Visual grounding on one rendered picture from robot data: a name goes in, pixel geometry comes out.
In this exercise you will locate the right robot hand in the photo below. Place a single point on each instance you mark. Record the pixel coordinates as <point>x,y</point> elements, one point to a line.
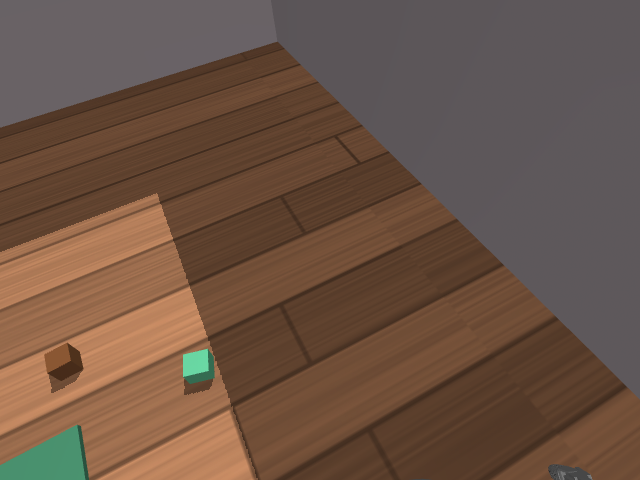
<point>561,472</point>

